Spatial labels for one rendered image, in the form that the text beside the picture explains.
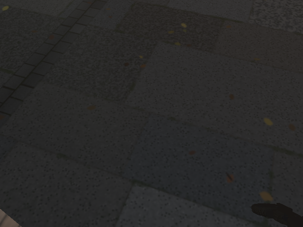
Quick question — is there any robot right hand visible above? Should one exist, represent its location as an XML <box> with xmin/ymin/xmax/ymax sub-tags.
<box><xmin>251</xmin><ymin>202</ymin><xmax>303</xmax><ymax>227</ymax></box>

